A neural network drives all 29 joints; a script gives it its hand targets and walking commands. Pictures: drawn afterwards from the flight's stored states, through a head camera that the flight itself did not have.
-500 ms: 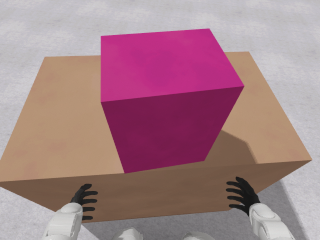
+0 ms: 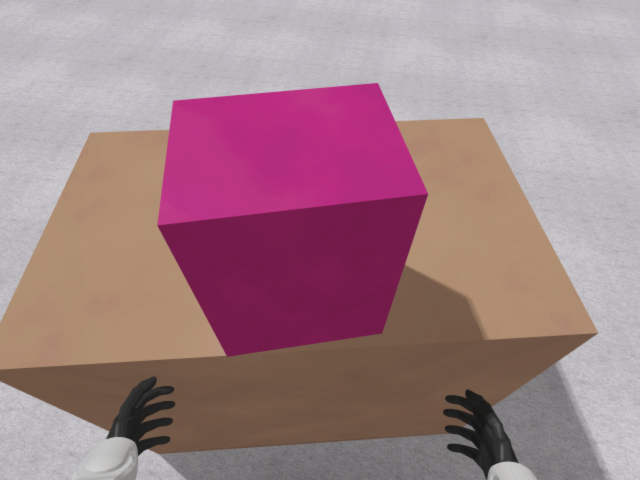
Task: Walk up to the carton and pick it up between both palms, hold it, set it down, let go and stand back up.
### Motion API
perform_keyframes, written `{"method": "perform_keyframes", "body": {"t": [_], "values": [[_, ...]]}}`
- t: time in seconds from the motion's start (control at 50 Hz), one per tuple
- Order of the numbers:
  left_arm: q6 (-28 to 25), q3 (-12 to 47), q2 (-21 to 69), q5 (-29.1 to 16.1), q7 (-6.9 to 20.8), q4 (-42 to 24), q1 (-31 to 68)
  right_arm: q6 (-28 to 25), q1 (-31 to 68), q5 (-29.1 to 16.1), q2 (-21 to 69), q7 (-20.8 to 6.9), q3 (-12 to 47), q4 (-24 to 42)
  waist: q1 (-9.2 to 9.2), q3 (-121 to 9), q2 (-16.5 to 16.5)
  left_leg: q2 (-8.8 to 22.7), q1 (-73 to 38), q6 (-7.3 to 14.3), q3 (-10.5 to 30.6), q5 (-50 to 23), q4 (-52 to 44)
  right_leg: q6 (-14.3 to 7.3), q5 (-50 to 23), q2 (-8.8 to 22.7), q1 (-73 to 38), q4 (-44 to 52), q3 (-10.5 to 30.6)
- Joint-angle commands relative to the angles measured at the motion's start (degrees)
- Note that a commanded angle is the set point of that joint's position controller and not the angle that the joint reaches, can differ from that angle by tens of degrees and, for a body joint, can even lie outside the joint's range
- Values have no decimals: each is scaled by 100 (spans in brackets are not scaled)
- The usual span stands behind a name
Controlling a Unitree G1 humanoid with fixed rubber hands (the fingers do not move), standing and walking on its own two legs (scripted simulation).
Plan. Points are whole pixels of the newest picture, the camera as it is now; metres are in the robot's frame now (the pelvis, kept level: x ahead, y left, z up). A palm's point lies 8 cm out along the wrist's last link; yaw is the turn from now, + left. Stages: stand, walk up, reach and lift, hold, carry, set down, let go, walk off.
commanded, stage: reach and lift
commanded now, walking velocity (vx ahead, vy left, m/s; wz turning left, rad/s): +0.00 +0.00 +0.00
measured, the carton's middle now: (294, 235) +0.37 +0.05 +0.10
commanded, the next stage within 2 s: none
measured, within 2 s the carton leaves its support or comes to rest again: neither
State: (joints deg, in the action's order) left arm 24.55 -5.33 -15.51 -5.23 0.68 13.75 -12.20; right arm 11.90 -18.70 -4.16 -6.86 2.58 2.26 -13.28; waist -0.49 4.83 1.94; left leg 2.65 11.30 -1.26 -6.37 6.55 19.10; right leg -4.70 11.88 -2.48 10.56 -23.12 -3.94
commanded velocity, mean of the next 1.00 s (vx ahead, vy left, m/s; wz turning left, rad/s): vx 0.00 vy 0.00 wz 0.00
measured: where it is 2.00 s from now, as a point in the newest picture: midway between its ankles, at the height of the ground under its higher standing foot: outside the picture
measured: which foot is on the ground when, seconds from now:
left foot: down 0.00-1.00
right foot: down 0.00-1.00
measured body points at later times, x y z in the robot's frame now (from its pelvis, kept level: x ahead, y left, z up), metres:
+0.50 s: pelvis +0.03 +0.02 +0.01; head +0.04 +0.03 +0.45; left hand +0.18 +0.26 -0.02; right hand +0.19 -0.19 -0.03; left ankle +0.04 +0.14 -0.74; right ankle +0.01 -0.06 -0.74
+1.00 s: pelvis +0.02 +0.01 +0.01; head +0.01 +0.03 +0.45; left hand +0.18 +0.23 +0.02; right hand +0.19 -0.20 +0.03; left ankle +0.04 +0.14 -0.74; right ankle +0.01 -0.06 -0.74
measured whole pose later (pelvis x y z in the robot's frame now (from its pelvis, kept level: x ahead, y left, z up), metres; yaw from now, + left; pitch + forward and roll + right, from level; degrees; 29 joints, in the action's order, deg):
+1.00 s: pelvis +0.02 +0.01 +0.01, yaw +1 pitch -2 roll +0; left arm 8.5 2.7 -8.7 -5.0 -10.0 -12.7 -29.7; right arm -1.4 -29.7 -16.9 -15.3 -5.5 0.3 2.1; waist -3.2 -0.5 3.1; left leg 1.8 7.3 -0.6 -4.8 6.5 15.7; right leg -3.9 10.1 -2.6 4.9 -16.3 -3.7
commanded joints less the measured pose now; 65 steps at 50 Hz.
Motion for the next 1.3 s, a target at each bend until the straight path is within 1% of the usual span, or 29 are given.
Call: {"method": "perform_keyframes", "body": {"t": [0.0, 0.04, 0.06, 0.1, 0.14, 0.2, 0.24, 0.26, 0.28, 0.3, 0.32, 0.34, 0.38, 0.44, 0.52, 0.62, 0.74, 0.82, 0.9, 1.02, 1.08, 1.12, 1.16, 1.2, 1.24, 1.28], "values": [[-283, -342, -723, 45, -90, -942, -246, -268, -149, -106, -548, 15, -236, 1096, -251, -573, -108, -213, -962, 47, 36, -371, -199, 608, -261, 431, 388, 915, 438], [-405, -260, -678, -3, -178, -1203, -198, -330, -146, -117, -582, -81, -266, 1247, -228, -515, -167, -168, -1043, 56, 53, -286, -220, 527, 130, 408, 589, 1012, 412], [-478, -231, -653, -29, -217, -1318, -222, -368, -201, -123, -599, -123, -294, 1295, -204, -551, -189, -152, -1115, 53, 80, -278, -224, 503, 154, 423, 681, 1037, 413], [-638, -174, -642, -59, -325, -1627, -250, -459, -282, -233, -635, -230, -312, 1294, -195, -638, -364, -126, -1138, 46, 121, -274, -217, 427, 270, 425, 721, 1047, 435], [-762, -89, -559, -87, -408, -1751, -372, -574, -371, -252, -673, -312, -348, 1287, -128, -687, -398, -108, -1233, 49, 190, -365, -195, 395, 109, 432, 813, 1047, 442], [-941, -27, -531, -65, -511, -2026, -574, -747, -463, -321, -783, -413, -419, 1290, -121, -837, -477, -99, -1294, 34, 260, -591, -159, 365, -64, 400, 766, 999, 417], [-1089, 2, -502, -105, -560, -2183, -723, -884, -539, -359, -841, -457, -437, 1393, -125, -933, -424, -123, -1322, 29, 285, -786, -122, 371, -252, 381, 729, 998, 437], [-1134, 22, -456, -98, -574, -2147, -789, -918, -586, -344, -872, -475, -448, 1342, -96, -863, -363, -128, -1342, 33, 307, -833, -129, 362, -306, 383, 738, 1028, 452], [-1201, 46, -421, -120, -586, -2221, -894, -983, -631, -363, -900, -499, -457, 1413, -125, -918, -329, -133, -1387, 35, 323, -889, -124, 361, -337, 372, 724, 1026, 446], [-1253, 73, -392, -134, -595, -2246, -937, -1040, -628, -359, -964, -511, -513, 1455, -105, -930, -293, -138, -1385, 20, 339, -961, -104, 365, -420, 357, 726, 1021, 432], [-1366, 208, -562, -211, -618, -2515, -1113, -1066, -764, -629, -700, -492, -376, 1491, -163, -1076, -210, -175, -1331, 125, 383, -940, -84, 511, -601, 529, 492, 1111, 625], [-1399, 226, -466, -212, -643, -2440, -1203, -1092, -779, -635, -794, -486, -428, 1502, -153, -1019, -183, -168, -1352, 106, 417, -982, -113, 522, -820, 472, 519, 1077, 581], [-1446, 218, -381, -186, -659, -2411, -1293, -1152, -802, -661, -909, -503, -438, 1528, -168, -950, -126, -187, -1397, 95, 425, -1139, -119, 487, -940, 417, 499, 1115, 581], [-1463, 203, -304, -153, -676, -2445, -1389, -1201, -751, -709, -1078, -542, -466, 1640, -243, -805, -99, -175, -1445, 82, 465, -1395, -147, 393, -885, 307, 511, 1202, 543], [-1507, 309, -154, -150, -749, -2743, -1439, -1262, -718, -813, -1276, -627, -577, 1864, -277, -772, -82, -117, -1540, 67, 525, -1664, -159, 262, -787, 197, 561, 1262, 506], [-1633, 431, 36, -80, -878, -3161, -1435, -1347, -806, -1027, -1428, -782, -615, 1989, -276, -832, -154, -78, -1652, 47, 598, -1803, -146, 144, -756, 167, 595, 1276, 528], [-1793, 509, 240, 106, -977, -3407, -1576, -1520, -977, -1271, -1506, -890, -561, 2059, -239, -812, -203, -123, -1695, 54, 606, -1713, -153, 111, -757, 229, 557, 1276, 615], [-1852, 567, 312, 113, -1027, -3575, -1605, -1616, -979, -1305, -1547, -868, -596, 2281, -243, -704, -89, -162, -1526, 96, 571, -1468, -192, 155, -659, 287, 511, 1263, 666], [-1879, 627, 354, 48, -1093, -3770, -1591, -1648, -965, -1291, -1539, -800, -632, 2608, -282, -544, 45, -182, -1255, 142, 522, -1116, -241, 214, -388, 356, 481, 1241, 719], [-1866, 708, 403, -28, -1203, -4094, -1534, -1623, -941, -1333, -1514, -721, -661, 3062, -354, -368, 96, -191, -951, 167, 478, -642, -287, 253, 177, 431, 492, 1208, 787], [-1834, 754, 401, -77, -1279, -4226, -1230, -1572, -681, -1381, -1521, -711, -698, 3223, -367, -294, 75, -172, -819, 183, 469, -172, -311, 260, 676, 491, 598, 1196, 831], [-1722, 755, 375, -117, -1326, -4300, -914, -1465, -431, -1425, -1516, -685, -704, 3269, -356, -223, 71, -152, -793, 198, 467, 199, -321, 266, 1079, 570, 717, 1226, 902], [-1485, 712, 327, -170, -1362, -4418, -569, -1274, -153, -1481, -1509, -625, -698, 3297, -336, -169, 81, -133, -864, 210, 476, 456, -304, 265, 1436, 669, 849, 1289, 1005], [-1104, 622, 275, -238, -1386, -4605, -240, -998, 141, -1548, -1493, -527, -684, 3327, -314, -148, 114, -113, -1026, 224, 488, 543, -272, 256, 1651, 759, 958, 1364, 1115], [-674, 529, 236, -337, -1412, -4909, -6, -719, 433, -1623, -1523, -415, -700, 3427, -307, -230, 133, -77, -1161, 226, 491, 495, -276, 259, 1601, 757, 950, 1359, 1148], [-357, 472, 215, -433, -1434, -5142, 123, -528, 708, -1671, -1634, -339, -767, 3501, -308, -404, 112, -25, -1163, 208, 480, 418, -333, 279, 1340, 646, 789, 1258, 1082]]}}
